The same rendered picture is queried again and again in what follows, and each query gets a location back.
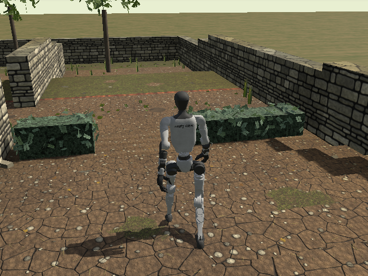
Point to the right robot thigh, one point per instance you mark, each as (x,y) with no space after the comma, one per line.
(199,177)

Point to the left robot forearm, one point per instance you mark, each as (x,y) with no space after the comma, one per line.
(162,160)

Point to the right robot forearm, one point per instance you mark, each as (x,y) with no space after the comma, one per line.
(205,148)

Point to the robot left upper arm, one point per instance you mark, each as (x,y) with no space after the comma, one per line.
(165,122)

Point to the robot left hand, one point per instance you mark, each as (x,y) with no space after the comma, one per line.
(160,182)

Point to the robot right upper arm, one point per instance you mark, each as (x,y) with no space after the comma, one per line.
(203,129)

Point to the robot left foot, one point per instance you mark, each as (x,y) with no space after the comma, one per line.
(168,217)

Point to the robot right hand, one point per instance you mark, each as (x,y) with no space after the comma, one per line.
(206,157)

